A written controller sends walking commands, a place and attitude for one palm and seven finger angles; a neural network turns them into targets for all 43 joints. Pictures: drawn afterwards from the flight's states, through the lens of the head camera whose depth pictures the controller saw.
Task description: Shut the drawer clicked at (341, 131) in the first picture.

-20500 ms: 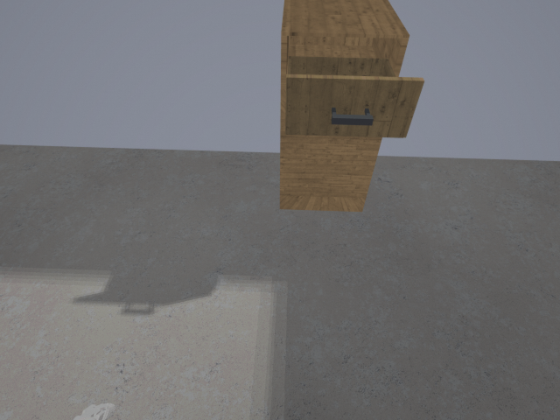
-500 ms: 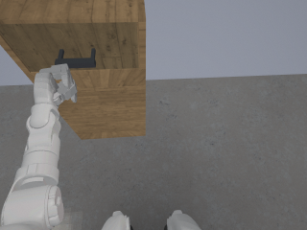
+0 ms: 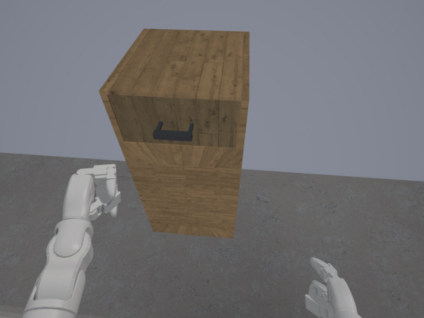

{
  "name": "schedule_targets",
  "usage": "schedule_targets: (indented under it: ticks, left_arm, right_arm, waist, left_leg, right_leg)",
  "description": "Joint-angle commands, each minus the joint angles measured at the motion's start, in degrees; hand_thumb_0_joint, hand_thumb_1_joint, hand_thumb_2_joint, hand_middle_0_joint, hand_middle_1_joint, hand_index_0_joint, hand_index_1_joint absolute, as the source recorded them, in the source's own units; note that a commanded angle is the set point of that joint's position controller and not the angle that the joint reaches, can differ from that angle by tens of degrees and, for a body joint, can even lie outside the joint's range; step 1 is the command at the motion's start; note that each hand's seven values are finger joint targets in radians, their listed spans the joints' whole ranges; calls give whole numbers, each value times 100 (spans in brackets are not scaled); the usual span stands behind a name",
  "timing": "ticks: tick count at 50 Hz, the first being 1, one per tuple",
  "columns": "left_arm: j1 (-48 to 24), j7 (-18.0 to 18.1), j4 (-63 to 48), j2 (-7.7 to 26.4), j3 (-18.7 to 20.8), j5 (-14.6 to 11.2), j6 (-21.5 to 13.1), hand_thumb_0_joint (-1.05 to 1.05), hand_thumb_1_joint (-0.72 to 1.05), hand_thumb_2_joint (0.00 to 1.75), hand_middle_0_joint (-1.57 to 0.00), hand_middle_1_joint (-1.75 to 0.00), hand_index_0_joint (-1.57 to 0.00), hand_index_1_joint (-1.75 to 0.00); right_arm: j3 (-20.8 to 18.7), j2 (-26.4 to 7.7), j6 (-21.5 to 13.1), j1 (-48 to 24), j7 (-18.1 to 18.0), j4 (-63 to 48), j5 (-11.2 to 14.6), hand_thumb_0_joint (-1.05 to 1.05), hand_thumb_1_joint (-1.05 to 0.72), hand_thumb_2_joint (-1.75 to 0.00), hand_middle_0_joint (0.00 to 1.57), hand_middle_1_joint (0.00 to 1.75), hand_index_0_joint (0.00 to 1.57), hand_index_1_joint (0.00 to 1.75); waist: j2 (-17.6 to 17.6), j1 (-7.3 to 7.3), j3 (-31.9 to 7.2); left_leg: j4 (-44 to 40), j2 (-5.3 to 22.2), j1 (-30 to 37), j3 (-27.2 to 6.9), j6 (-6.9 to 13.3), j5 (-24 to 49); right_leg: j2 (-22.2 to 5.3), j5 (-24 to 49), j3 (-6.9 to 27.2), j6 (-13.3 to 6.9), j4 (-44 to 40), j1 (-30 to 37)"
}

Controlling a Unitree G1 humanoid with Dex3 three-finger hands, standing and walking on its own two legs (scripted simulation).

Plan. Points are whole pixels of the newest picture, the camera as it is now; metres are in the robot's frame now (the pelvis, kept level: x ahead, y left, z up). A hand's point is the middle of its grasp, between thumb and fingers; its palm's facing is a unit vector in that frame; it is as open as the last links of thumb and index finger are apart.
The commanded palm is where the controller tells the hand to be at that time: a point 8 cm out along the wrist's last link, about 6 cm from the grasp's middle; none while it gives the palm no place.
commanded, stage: draw the hand back to the body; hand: left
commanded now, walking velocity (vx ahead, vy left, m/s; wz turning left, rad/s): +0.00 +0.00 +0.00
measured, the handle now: (174, 130) +0.61 +0.16 -0.02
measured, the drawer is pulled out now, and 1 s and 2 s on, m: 0.00 0.00 0.00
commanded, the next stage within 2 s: step back with the hand held close in 0.64 s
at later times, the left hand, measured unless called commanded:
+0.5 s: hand (42, 240) +0.18 +0.23 +0.18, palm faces +0.40 -0.83 -0.40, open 3.2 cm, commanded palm +0.13 +0.27 +0.19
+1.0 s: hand (55, 234) +0.19 +0.23 +0.16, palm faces +0.31 -0.83 -0.47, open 3.2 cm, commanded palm +0.12 +0.27 +0.19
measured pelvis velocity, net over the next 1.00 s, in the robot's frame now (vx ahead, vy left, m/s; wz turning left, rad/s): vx -0.01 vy -0.01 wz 0.00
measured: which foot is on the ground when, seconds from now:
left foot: down 0.00-1.00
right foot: down 0.00-1.00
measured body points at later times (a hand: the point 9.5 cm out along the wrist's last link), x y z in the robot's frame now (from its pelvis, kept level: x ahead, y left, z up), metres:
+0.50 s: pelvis +0.00 -0.01 +0.01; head -0.02 -0.04 +0.46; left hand +0.15 +0.27 +0.20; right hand +0.19 -0.23 -0.07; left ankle +0.00 +0.09 -0.73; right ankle -0.02 -0.12 -0.73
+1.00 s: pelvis -0.01 -0.01 +0.02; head +0.02 -0.03 +0.46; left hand +0.17 +0.27 +0.19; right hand +0.18 -0.24 -0.08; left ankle +0.00 +0.09 -0.73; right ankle -0.02 -0.12 -0.73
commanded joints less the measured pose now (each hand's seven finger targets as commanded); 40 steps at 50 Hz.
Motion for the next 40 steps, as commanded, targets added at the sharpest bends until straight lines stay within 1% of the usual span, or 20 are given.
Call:
schedule_targets:
  ticks: [1,5,6,10,14,15,16,17,19,20,23,25,26,28,30,32,35,38,39,40]
  left_arm:
    - [-914,194,-1812,798,402,33,-259,0,90,90,-140,-160,-140,-160]
    - [-257,224,-2330,821,509,50,-232,0,90,90,-140,-160,-140,-160]
    - [-88,222,-2519,815,540,52,-240,0,90,90,-140,-160,-140,-160]
    - [736,258,-3096,1101,991,48,-281,0,90,90,-140,-160,-140,-160]
    - [1346,283,-3817,1139,1242,34,-355,0,90,90,-140,-160,-140,-160]
    - [1595,279,-3910,1210,1352,33,-365,0,90,90,-140,-160,-140,-160]
    - [1695,278,-4108,1133,1313,19,-385,0,90,90,-140,-160,-140,-160]
    - [1836,299,-4265,1203,1406,25,-414,0,90,90,-140,-160,-140,-160]
    - [2266,303,-4389,1146,1475,21,-448,0,90,90,-140,-160,-140,-160]
    - [2498,304,-4328,1223,1596,25,-442,0,90,90,-140,-160,-140,-160]
    - [2850,323,-4640,1263,1768,17,-534,0,90,90,-140,-160,-140,-160]
    - [2810,288,-4287,1024,1551,40,-496,0,90,90,-140,-160,-140,-160]
    - [2673,287,-4254,947,1459,36,-502,0,90,90,-140,-160,-140,-160]
    - [2515,320,-4156,979,1482,66,-509,0,90,90,-140,-160,-140,-160]
    - [2352,336,-4216,1053,1498,89,-531,0,90,90,-140,-160,-140,-160]
    - [2268,386,-4491,1172,1584,115,-597,0,90,90,-140,-160,-140,-160]
    - [2508,402,-4451,1237,1680,97,-570,0,90,90,-140,-160,-140,-160]
    - [2553,403,-4541,1170,1653,83,-588,0,90,90,-140,-160,-140,-160]
    - [1899,421,-5003,1956,2474,122,-834,0,90,90,-140,-160,-140,-160]
    - [1897,401,-4757,1957,2506,150,-930,0,90,90,-140,-160,-140,-160]
  right_arm:
    - [-213,-678,-309,-531,-127,-728,-52,0,-90,-90,20,30,20,30]
    - [-197,-682,-434,-622,-99,-664,-110,0,-90,-90,20,30,20,30]
    - [-179,-658,-459,-639,-83,-670,-119,0,-90,-90,20,30,20,30]
    - [-207,-646,-572,-729,-59,-613,-186,0,-90,-90,20,30,20,30]
    - [-238,-574,-682,-738,-34,-596,-203,0,-90,-90,20,30,20,30]
    - [-259,-593,-725,-760,-29,-585,-217,0,-90,-90,20,30,20,30]
    - [-251,-566,-751,-766,-24,-603,-199,0,-90,-90,20,30,20,30]
    - [-261,-567,-796,-749,-25,-602,-210,0,-90,-90,20,30,20,30]
    - [-291,-556,-864,-722,-26,-578,-203,0,-90,-90,20,30,20,30]
    - [-301,-565,-906,-737,-30,-565,-210,0,-90,-90,20,30,20,30]
    - [-335,-550,-994,-686,-60,-553,-204,0,-90,-90,20,30,20,30]
    - [-361,-576,-1013,-660,-78,-465,-217,0,-90,-90,20,30,20,30]
    - [-366,-596,-1018,-620,-85,-457,-208,0,-90,-90,20,30,20,30]
    - [-382,-613,-1027,-589,-127,-411,-216,0,-90,-90,20,30,20,30]
    - [-387,-632,-1056,-593,-156,-393,-224,0,-90,-90,20,30,20,30]
    - [-377,-600,-1124,-600,-176,-414,-242,0,-90,-90,20,30,20,30]
    - [-355,-568,-1173,-649,-196,-405,-258,0,-90,-90,20,30,20,30]
    - [-339,-529,-1200,-659,-186,-400,-254,0,-90,-90,20,30,20,30]
    - [-379,-678,-1015,-582,-124,-587,-267,0,-90,-90,20,30,20,30]
    - [-373,-580,-930,-578,-127,-512,-273,0,-90,-90,20,30,20,30]
  waist:
    - [-131,-74,-730]
    - [-43,7,-464]
    - [105,29,-441]
    - [33,141,-316]
    - [123,166,-289]
    - [-68,192,-165]
    - [123,182,-116]
    - [129,200,-172]
    - [73,207,-110]
    - [8,249,76]
    - [-23,260,25]
    - [-309,190,373]
    - [-324,129,456]
    - [-323,129,481]
    - [-175,150,417]
    - [113,205,41]
    - [-5,287,-42]
    - [72,269,17]
    - [-126,31,554]
    - [-204,13,622]
  left_leg:
    - [-1028,82,1225,-388,-11,1251]
    - [-1325,99,1416,-445,-39,1272]
    - [-1396,105,1469,-466,-47,1311]
    - [-1490,90,1486,-404,-42,1479]
    - [-1480,71,1546,-331,-31,1562]
    - [-1491,77,1485,-341,-30,1523]
    - [-1505,71,1467,-335,-38,1467]
    - [-1490,55,1484,-325,-27,1437]
    - [-1454,63,1505,-285,-17,1444]
    - [-1454,46,1464,-274,-18,1363]
    - [-1391,49,1466,-234,1,1385]
    - [-1380,33,1458,-216,21,1292]
    - [-1395,47,1439,-212,32,1192]
    - [-1393,37,1462,-217,60,1113]
    - [-1393,16,1545,-233,57,1086]
    - [-1394,0,1635,-244,55,1152]
    - [-1353,-10,1654,-237,49,1385]
    - [-1351,-3,1629,-230,30,1528]
    - [-1132,88,1126,-325,133,1290]
    - [-1028,59,1068,-358,93,1168]
  right_leg:
    - [131,1285,70,-194,-845,348]
    - [144,1237,55,-206,-1097,592]
    - [127,1243,55,-213,-1129,655]
    - [131,1401,60,-210,-1281,910]
    - [92,1520,77,-193,-1340,1013]
    - [132,1474,76,-187,-1426,988]
    - [95,1414,83,-184,-1393,1004]
    - [85,1422,86,-182,-1404,1018]
    - [90,1436,86,-166,-1430,964]
    - [127,1340,101,-168,-1575,875]
    - [97,1409,112,-151,-1529,920]
    - [134,1271,112,-125,-1707,669]
    - [97,1160,126,-105,-1698,628]
    - [78,1061,131,-95,-1698,575]
    - [85,972,159,-106,-1754,568]
    - [36,1067,161,-129,-1627,784]
    - [47,1364,180,-133,-1622,918]
    - [38,1575,176,-139,-1565,965]
    - [-284,1902,705,-90,-1895,424]
    - [-422,1951,746,-138,-1987,359]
